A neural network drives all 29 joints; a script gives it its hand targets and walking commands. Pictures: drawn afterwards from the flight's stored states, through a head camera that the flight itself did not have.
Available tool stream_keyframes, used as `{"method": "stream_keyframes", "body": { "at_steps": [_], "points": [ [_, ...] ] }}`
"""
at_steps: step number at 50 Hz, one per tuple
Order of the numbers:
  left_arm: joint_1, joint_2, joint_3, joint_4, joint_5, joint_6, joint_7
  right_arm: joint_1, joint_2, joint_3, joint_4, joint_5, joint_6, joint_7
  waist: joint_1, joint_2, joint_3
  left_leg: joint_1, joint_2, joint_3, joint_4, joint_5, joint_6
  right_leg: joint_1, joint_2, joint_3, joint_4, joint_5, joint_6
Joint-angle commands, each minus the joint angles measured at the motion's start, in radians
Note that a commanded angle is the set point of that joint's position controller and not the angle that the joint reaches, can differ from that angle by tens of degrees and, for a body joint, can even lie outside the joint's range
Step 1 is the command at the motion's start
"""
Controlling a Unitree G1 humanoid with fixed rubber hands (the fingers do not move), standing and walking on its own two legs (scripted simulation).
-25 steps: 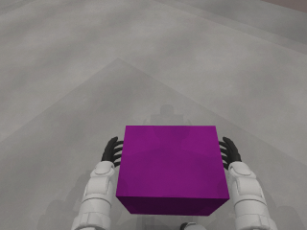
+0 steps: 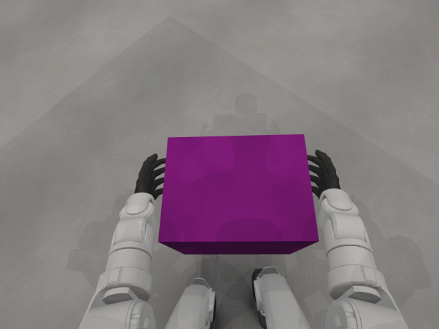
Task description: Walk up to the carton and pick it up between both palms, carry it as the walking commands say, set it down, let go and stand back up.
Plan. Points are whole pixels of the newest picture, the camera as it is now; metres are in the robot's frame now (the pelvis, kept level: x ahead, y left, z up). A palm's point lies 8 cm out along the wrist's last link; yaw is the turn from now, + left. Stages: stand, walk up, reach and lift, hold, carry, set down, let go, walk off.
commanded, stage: set down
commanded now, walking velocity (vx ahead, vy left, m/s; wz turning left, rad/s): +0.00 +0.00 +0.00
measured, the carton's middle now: (236, 202) +0.36 -0.01 -0.14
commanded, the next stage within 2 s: none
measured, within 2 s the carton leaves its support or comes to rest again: neither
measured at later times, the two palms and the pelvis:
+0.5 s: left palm (158, 189) +0.40 +0.16 -0.15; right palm (311, 192) +0.38 -0.19 -0.16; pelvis +0.00 +0.01 -0.07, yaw +1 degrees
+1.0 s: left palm (174, 193) +0.42 +0.15 -0.24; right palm (308, 194) +0.40 -0.20 -0.24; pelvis -0.04 +0.01 -0.15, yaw +2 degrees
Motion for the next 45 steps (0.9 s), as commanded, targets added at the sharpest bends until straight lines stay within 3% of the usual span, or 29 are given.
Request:
{"method": "stream_keyframes", "body": {
  "at_steps": [1,5,8,11,13,14,16,17,20,21,22,23,24,25,28,29,33,34,37,39,40,41,42,44,45],
  "points": [
    [-0.721,-0.911,-0.514,-0.039,-0.099,-0.015,-0.292,-0.626,1.037,0.581,-0.068,0.121,-0.02,0.194,-0.011,-0.082,-0.765,-0.083,-0.06,0.041,-0.046,0.069,0.028,0.689,0.038,0.056,0.0,0.105,0.011],
    [-0.781,-0.908,-0.489,-0.025,-0.105,-0.006,-0.307,-0.668,1.016,0.557,-0.061,0.111,-0.01,0.186,-0.023,-0.068,-0.767,-0.149,-0.064,0.053,-0.008,0.047,0.03,0.639,0.042,0.052,0.038,0.069,0.006],
    [-0.75,-0.907,-0.453,0.03,-0.094,-0.002,-0.307,-0.715,1.028,0.572,-0.078,0.131,-0.017,0.18,0.008,-0.073,-0.818,-0.183,-0.066,0.052,0.033,0.054,0.038,0.606,0.047,0.047,0.08,0.079,0.014],
    [-0.763,-0.907,-0.45,0.043,-0.107,-0.007,-0.304,-0.709,0.995,0.56,-0.065,0.125,-0.023,0.174,-0.018,-0.088,-0.838,-0.229,-0.073,0.051,0.074,0.066,0.029,0.582,0.049,0.034,0.115,0.121,0.016],
    [-0.783,-0.91,-0.457,0.013,-0.106,-0.015,-0.291,-0.717,0.992,0.559,-0.066,0.138,-0.032,0.178,-0.007,-0.051,-0.855,-0.226,-0.073,0.049,0.086,0.103,0.025,0.533,0.048,0.023,0.151,0.167,0.015],
    [-0.77,-0.914,-0.466,0.016,-0.115,-0.018,-0.285,-0.713,0.998,0.557,-0.066,0.139,-0.035,0.178,-0.022,-0.07,-0.872,-0.213,-0.075,0.044,0.098,0.122,0.025,0.503,0.052,0.007,0.166,0.192,0.022],
    [-0.758,-0.931,-0.488,0.015,-0.129,-0.022,-0.267,-0.713,0.97,0.57,-0.08,0.148,-0.047,0.179,-0.024,-0.052,-0.938,-0.17,-0.077,0.035,0.114,0.165,0.018,0.45,0.059,-0.015,0.211,0.236,0.02],
    [-0.744,-0.918,-0.473,0.037,-0.12,-0.022,-0.258,-0.691,0.951,0.533,-0.052,0.138,-0.05,0.179,-0.044,-0.032,-0.888,-0.208,-0.076,0.037,0.126,0.173,0.015,0.409,0.056,-0.013,0.219,0.25,0.018],
    [-0.773,-0.917,-0.526,-0.024,-0.146,-0.039,-0.235,-0.678,0.935,0.555,-0.051,0.162,-0.062,0.183,-0.041,-0.023,-0.975,-0.184,-0.078,0.03,0.165,0.235,0.002,0.365,0.063,-0.022,0.268,0.304,0.017],
    [-0.765,-0.92,-0.528,-0.035,-0.149,-0.045,-0.223,-0.663,0.932,0.557,-0.056,0.166,-0.068,0.184,-0.047,-0.02,-0.972,-0.185,-0.077,0.03,0.175,0.269,0.001,0.342,0.062,-0.023,0.284,0.337,0.018],
    [-0.775,-0.934,-0.552,-0.035,-0.165,-0.05,-0.217,-0.684,0.905,0.552,-0.075,0.171,-0.077,0.185,-0.073,-0.015,-1.01,-0.173,-0.076,0.026,0.194,0.289,-0.007,0.313,0.065,-0.029,0.301,0.343,0.015],
    [-0.801,-0.936,-0.585,-0.073,-0.188,-0.059,-0.206,-0.682,0.912,0.578,-0.091,0.186,-0.082,0.184,-0.072,-0.035,-1.051,-0.149,-0.077,0.021,0.208,0.327,-0.008,0.313,0.07,-0.036,0.316,0.374,0.018],
    [-0.795,-0.941,-0.592,-0.067,-0.192,-0.06,-0.199,-0.67,0.891,0.562,-0.071,0.183,-0.086,0.182,-0.085,-0.014,-1.053,-0.163,-0.077,0.02,0.221,0.332,-0.015,0.29,0.068,-0.036,0.328,0.38,0.015],
    [-0.762,-0.939,-0.589,-0.057,-0.19,-0.06,-0.19,-0.68,0.882,0.577,-0.078,0.188,-0.088,0.18,-0.07,-0.039,-1.057,-0.16,-0.081,0.022,0.234,0.348,-0.014,0.28,0.072,-0.042,0.338,0.377,0.02],
    [-0.776,-0.933,-0.622,-0.085,-0.204,-0.064,-0.156,-0.711,0.834,0.572,-0.11,0.217,-0.104,0.183,-0.073,0.001,-1.078,-0.101,-0.073,0.007,0.263,0.432,-0.027,0.175,0.075,-0.05,0.369,0.365,0.016],
    [-0.795,-0.924,-0.618,-0.085,-0.207,-0.066,-0.147,-0.736,0.825,0.576,-0.114,0.219,-0.106,0.182,-0.073,-0.027,-1.074,-0.106,-0.077,0.007,0.278,0.413,-0.025,0.153,0.079,-0.058,0.386,0.343,0.019],
    [-0.808,-0.913,-0.617,-0.062,-0.195,-0.066,-0.118,-0.76,0.803,0.546,-0.071,0.238,-0.109,0.182,-0.066,0.013,-1.03,-0.119,-0.075,0.015,0.297,0.371,-0.027,0.057,0.075,-0.06,0.407,0.272,0.016],
    [-0.833,-0.89,-0.604,-0.06,-0.195,-0.066,-0.111,-0.788,0.785,0.538,-0.068,0.233,-0.108,0.182,-0.071,-0.014,-1.014,-0.14,-0.074,0.008,0.303,0.325,-0.023,0.025,0.075,-0.068,0.417,0.232,0.019],
    [-0.925,-0.871,-0.6,-0.095,-0.196,-0.073,-0.1,-0.826,0.775,0.517,-0.038,0.235,-0.102,0.182,-0.071,-0.009,-1.014,-0.18,-0.084,0.023,0.335,0.28,-0.024,0.002,0.08,-0.073,0.444,0.205,0.018],
    [-0.934,-0.855,-0.567,-0.047,-0.189,-0.067,-0.096,-0.856,0.786,0.499,-0.026,0.23,-0.098,0.18,-0.073,-0.026,-0.998,-0.205,-0.085,0.027,0.346,0.216,-0.015,-0.015,0.077,-0.081,0.462,0.165,0.019],
    [-0.967,-0.844,-0.553,-0.042,-0.179,-0.064,-0.099,-0.885,0.784,0.492,-0.013,0.237,-0.093,0.178,-0.062,-0.005,-0.974,-0.253,-0.087,0.041,0.353,0.169,-0.011,-0.009,0.074,-0.074,0.467,0.145,0.019],
    [-0.957,-0.854,-0.534,-0.014,-0.177,-0.061,-0.098,-0.897,0.784,0.484,-0.006,0.221,-0.09,0.174,-0.075,-0.031,-0.977,-0.268,-0.09,0.04,0.358,0.142,-0.009,-0.007,0.077,-0.079,0.468,0.123,0.018],
    [-0.974,-0.835,-0.513,0.004,-0.169,-0.057,-0.104,-0.924,0.796,0.483,0.004,0.223,-0.084,0.169,-0.054,-0.022,-0.968,-0.316,-0.095,0.064,0.376,0.098,-0.006,0.011,0.073,-0.074,0.472,0.097,0.021],
    [-1.058,-0.827,-0.52,-0.022,-0.187,-0.057,-0.106,-0.975,0.795,0.488,-0.007,0.229,-0.078,0.166,-0.058,-0.034,-1.014,-0.337,-0.096,0.07,0.395,0.068,-0.004,0.019,0.076,-0.08,0.491,0.071,0.019],
    [-1.074,-0.825,-0.504,-0.01,-0.19,-0.055,-0.11,-1.025,0.797,0.5,-0.028,0.235,-0.075,0.162,-0.044,-0.043,-1.024,-0.387,-0.098,0.081,0.414,0.052,-0.002,0.036,0.077,-0.075,0.499,0.068,0.02]
  ]
}}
